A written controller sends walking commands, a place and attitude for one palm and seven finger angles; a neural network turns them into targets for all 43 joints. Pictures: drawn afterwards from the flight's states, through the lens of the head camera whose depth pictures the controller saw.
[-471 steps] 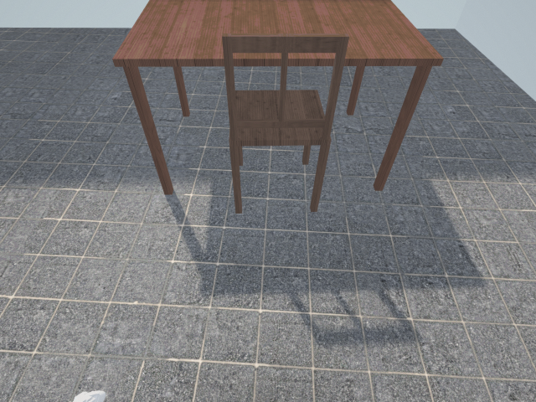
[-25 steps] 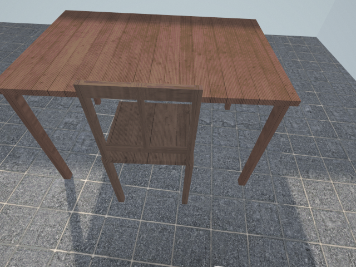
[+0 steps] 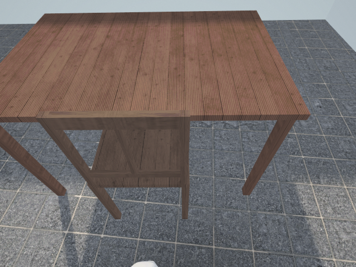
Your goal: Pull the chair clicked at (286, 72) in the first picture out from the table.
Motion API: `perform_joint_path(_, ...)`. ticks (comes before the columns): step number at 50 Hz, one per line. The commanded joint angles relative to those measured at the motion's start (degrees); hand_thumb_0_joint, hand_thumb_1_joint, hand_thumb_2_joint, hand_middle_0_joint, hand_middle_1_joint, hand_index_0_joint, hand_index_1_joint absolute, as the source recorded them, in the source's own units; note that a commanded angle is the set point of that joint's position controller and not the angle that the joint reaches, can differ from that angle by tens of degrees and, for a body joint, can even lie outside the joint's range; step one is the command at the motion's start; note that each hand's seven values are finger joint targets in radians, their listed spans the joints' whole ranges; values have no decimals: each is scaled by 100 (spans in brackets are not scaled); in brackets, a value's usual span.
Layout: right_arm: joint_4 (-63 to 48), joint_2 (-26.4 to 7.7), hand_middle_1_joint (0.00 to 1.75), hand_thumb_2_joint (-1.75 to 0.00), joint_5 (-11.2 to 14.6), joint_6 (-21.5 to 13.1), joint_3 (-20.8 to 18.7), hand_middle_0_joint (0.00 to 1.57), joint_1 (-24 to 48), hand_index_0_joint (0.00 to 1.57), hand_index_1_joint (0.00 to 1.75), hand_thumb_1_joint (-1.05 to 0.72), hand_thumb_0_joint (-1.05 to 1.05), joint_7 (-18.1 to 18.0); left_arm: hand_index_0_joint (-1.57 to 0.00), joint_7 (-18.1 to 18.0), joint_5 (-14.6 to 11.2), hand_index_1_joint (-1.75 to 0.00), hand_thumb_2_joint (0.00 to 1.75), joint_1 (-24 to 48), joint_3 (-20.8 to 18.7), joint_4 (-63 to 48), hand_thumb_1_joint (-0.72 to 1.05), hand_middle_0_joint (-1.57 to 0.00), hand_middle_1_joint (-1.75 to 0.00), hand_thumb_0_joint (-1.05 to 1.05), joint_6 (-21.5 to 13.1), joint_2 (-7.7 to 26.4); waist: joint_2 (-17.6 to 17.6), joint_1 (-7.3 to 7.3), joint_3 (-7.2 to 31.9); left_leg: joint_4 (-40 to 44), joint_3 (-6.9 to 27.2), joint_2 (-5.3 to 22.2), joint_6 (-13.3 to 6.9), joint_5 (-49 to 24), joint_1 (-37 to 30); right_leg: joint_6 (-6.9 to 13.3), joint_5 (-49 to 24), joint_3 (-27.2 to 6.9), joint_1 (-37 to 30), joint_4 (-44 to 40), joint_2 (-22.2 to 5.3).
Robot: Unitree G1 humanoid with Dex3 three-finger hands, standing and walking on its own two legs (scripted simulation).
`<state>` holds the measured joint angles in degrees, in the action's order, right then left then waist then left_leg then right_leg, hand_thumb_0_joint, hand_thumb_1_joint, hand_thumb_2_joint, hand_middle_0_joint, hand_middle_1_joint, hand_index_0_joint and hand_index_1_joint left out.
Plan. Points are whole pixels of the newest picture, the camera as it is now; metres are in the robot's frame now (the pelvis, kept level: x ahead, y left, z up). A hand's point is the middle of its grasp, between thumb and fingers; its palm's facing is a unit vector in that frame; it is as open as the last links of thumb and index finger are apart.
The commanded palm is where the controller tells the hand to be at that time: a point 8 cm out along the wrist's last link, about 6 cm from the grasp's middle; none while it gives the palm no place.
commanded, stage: come to a stop and stand still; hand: left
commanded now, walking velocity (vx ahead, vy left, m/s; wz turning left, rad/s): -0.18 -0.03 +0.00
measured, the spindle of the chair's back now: (127, 152) +0.45 +0.20 -0.11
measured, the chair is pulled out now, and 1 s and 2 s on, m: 0.00 0.00 0.00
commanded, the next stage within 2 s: look again from close up in 1.18 s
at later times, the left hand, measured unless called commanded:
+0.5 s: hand out of the picture +0.00 +0.21 -0.17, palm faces +0.00 -0.98 -0.22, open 7.4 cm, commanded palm none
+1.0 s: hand out of the picture -0.06 +0.11 -0.17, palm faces +0.03 -0.99 -0.15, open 7.4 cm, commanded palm none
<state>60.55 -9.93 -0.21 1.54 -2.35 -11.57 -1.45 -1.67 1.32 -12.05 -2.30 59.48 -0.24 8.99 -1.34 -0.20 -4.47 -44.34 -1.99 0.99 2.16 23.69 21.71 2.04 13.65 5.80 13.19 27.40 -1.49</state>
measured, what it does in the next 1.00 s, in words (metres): steps on the spot: left foot, then right foot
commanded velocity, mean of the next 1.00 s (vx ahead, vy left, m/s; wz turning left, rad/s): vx -0.01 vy -0.05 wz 0.00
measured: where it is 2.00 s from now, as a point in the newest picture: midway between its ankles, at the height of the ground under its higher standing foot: outside the picture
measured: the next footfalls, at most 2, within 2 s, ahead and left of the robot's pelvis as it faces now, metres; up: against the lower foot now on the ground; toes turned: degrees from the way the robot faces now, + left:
left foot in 0.10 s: +0.04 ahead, +0.12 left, +0.00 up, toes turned -2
right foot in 0.58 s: -0.05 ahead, -0.12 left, +0.00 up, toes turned -3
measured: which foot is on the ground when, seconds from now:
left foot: up 0.00-0.08, down 0.10-1.00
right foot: down 0.00-0.12, up 0.14-0.56, down 0.58-1.00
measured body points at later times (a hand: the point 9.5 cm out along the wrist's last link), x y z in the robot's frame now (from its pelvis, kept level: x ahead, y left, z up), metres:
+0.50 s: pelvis -0.03 +0.02 +0.00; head -0.01 +0.03 +0.45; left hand +0.00 +0.26 -0.16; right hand +0.03 -0.22 -0.14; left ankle +0.04 +0.12 -0.74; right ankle -0.10 -0.12 -0.71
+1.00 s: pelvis -0.05 -0.04 +0.00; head -0.04 -0.05 +0.45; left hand -0.06 +0.16 -0.16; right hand -0.12 -0.24 -0.17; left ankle +0.00 +0.13 -0.74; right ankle -0.09 -0.12 -0.74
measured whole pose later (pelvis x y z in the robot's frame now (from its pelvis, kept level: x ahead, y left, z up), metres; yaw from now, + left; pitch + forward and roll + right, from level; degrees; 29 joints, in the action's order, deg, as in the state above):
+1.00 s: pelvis -0.05 -0.04 +0.00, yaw -1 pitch -2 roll +0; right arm 68.1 -6.5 -0.6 0.8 -0.5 -20.5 -2.2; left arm -1.5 0.0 -17.6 -0.8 65.7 -0.2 5.3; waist -1.3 1.3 -2.5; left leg -24.2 2.6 3.7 4.0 9.4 12.7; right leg 3.4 17.0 3.1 5.6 24.6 2.7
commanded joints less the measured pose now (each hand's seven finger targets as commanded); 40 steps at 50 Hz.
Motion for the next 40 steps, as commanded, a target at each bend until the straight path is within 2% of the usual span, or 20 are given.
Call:
perform_joint_path(1, -317, -317, 30, -90, -10, 44, -118, 20, -283, 20, 30, -90, 0, -13, -20, -115, 3, -30, 90, -235, -272, -287, 90, -20, -30, 0, 63, 1124, 1107, -44, 577, 568, 9, -18, 34, -402, -360, 825, -4252, -988, -476, -216, -1518)
perform_joint_path(3, -270, -344, 30, -90, -25, 19, -129, 20, -503, 20, 30, -90, 0, -4, -20, -112, -37, -30, 90, -81, -262, -341, 90, -20, -30, 0, 111, 1105, 1040, 123, 594, 1623, -8, 57, -11, -1477, -1031, 503, -3265, -847, -174, 122, -1271)
perform_joint_path(4, -252, -466, 30, -90, -42, -32, -143, 20, -568, 20, 30, -90, 0, -1, -20, -102, -53, -30, 90, -139, -231, -355, 90, -20, -30, 0, 138, 970, 558, 113, 692, 1977, 209, 390, -141, -2738, -1526, 217, -2219, -632, 133, 475, -927)
perform_joint_path(5, -372, -858, 30, -90, -88, -83, -180, 20, -545, 20, 30, -90, 0, -9, -20, -107, -84, -30, 90, -386, -181, -423, 90, -20, -30, 0, 179, 664, -707, 42, 730, 2183, 1301, 1436, -621, -4634, -1683, -170, -275, -270, 619, 1048, -314)
perform_joint_path(6, -451, -995, 30, -90, -87, -78, -187, 20, -502, 20, 30, -90, 0, -27, -20, -144, -90, -30, 90, -488, -129, -406, 90, -20, -30, 0, 190, 577, -1211, 63, 697, 2521, 1673, 2032, -1147, -5524, -1325, -295, 2035, -253, 574, 2153, 88)
perform_joint_path(7, -468, -1033, 30, -90, -93, -96, -162, 20, -382, 20, 30, -90, 0, -110, -20, -176, -81, -30, 90, -421, -141, -346, 90, -20, -30, 0, 277, 649, -1333, 99, 800, 2646, 1846, 2019, -1255, -5034, -970, -302, 2320, -803, 504, 2923, 160)
perform_joint_path(9, -601, -834, 30, -90, -105, -105, -96, 20, 126, 20, 30, -90, 0, -162, -20, -131, -62, -30, 90, -514, -180, -230, 90, -20, -30, 0, 273, 714, -777, -89, 565, 2521, 1550, 1799, -1397, -4348, -878, -297, 1817, -1024, 859, 3561, 137)
perform_joint_path(11, -637, -760, 30, -90, -94, -133, -74, 20, 193, 20, 30, -90, 0, -165, -20, -80, -52, -30, 90, -586, -187, -164, 90, -20, -30, 0, 270, 699, -405, -100, 627, 2604, 1223, 1554, -1271, -3891, -1112, -390, 1297, -1011, 1047, 3742, 134)
perform_joint_path(19, -411, -868, 30, -90, -83, -97, -186, 20, -310, 20, 30, -90, 0, -147, -20, 31, -26, -30, 90, -341, -137, -281, 90, -20, -30, 0, 334, 664, -744, 231, 682, 2968, 1345, 1580, -1187, -2228, -1743, -458, 1499, -689, 963, 2306, -9)
perform_joint_path(23, -322, -920, 30, -90, -111, -58, -222, 20, -279, 20, 30, -90, 0, -69, -20, 31, -49, -30, 90, -527, -48, -147, 90, -20, -30, 0, 293, 465, -900, 199, 544, 3269, 1396, 1411, -1047, -726, -1194, -307, 1421, -451, 307, 1149, 36)
perform_joint_path(25, -271, -885, 30, -90, -100, -56, -222, 20, -205, 20, 30, -90, 0, -38, -20, 19, -65, -30, 90, -874, -30, 38, 90, -20, -30, 0, 247, 437, -839, 36, 511, 3289, 1234, 1212, -865, -328, -863, -241, 923, -271, -240, 260, 90)
perform_joint_path(27, -210, -672, 30, -90, -42, -40, -209, 20, -209, 20, 30, -90, 0, -12, -20, -19, -30, -30, 90, -1253, -22, 221, 90, -20, -30, 0, 172, 546, -402, -79, 398, 2897, 778, 755, -445, 10, -425, -161, 231, -385, -885, -998, -86)
perform_joint_path(28, -203, -397, 30, -90, -2, -24, -152, 20, -301, 20, 30, -90, 0, 6, -20, -39, -5, -30, 90, -1108, -24, 183, 90, -20, -30, 0, 116, 747, 266, 27, 201, 2362, 450, 378, -175, -23, -225, 99, 906, -1276, -554, -1426, -709)
perform_joint_path(29, -219, -149, 30, -90, 3, 1, -78, 20, -278, 20, 30, -90, 0, 49, -20, -30, -24, -30, 90, -792, -28, 87, 90, -20, -30, 0, 93, 993, 682, 111, -16, 1925, 197, 134, -57, -224, -546, 328, 1816, -1774, 327, -1970, -1278)
perform_joint_path(30, -207, -176, 30, -90, -68, 37, -55, 20, -180, 20, 30, -90, 0, 54, -20, -37, -52, -30, 90, -454, -37, 11, 90, -20, -30, 0, 44, 1038, 1356, 96, -277, 1496, 172, 107, -79, -540, -766, 455, 2236, -2046, 1087, -2253, -1369)
perform_joint_path(31, -129, -227, 30, -90, -88, 44, -52, 20, -209, 20, 30, -90, 0, 46, -20, -53, -62, -30, 90, -247, -20, -14, 90, -20, -30, 0, 26, 930, 1483, 109, -556, 1225, 271, 155, -127, -705, -815, 493, 1991, -1978, 1340, -2247, -1283)
perform_joint_path(34, 218, -160, 30, -90, -61, -73, 27, 20, -846, 20, 30, -90, 0, 15, -20, -33, -107, -30, 90, -250, 52, 95, 90, -20, -30, 0, -35, 656, 752, 296, -305, 1761, 336, 240, -156, -1554, -1119, 339, 647, -1284, 778, -1465, -824)
perform_joint_path(36, 314, -220, 30, -90, -52, -131, 81, 20, -891, 20, 30, -90, 0, -37, -20, -29, -134, -30, 90, -568, 83, 234, 90, -20, -30, 0, -61, 507, 487, 178, -291, 2100, 511, 330, -160, -1947, -1216, 126, 439, -1122, 569, -1229, -534)
perform_joint_path(38, 370, -262, 30, -90, -61, -148, 111, 20, -938, 20, 30, -90, 0, -81, -20, -33, -144, -30, 90, -729, 68, 301, 90, -20, -30, 0, -79, 451, 591, 104, -316, 2132, 529, 384, -140, -2024, -1189, 73, 182, -1126, 392, -1262, -418)
perform_joint_path(40, 456, -204, 30, -90, -47, -153, 130, 20, -922, 20, 30, -90, 0, -90, -20, -37, -149, -30, 90, -785, 48, 395, 90, -20, -30, 0, -44, 481, 61, 61, -226, 2178, 516, 353, -126, -2054, -1165, 59, 77, -1045, 172, -1167, -443)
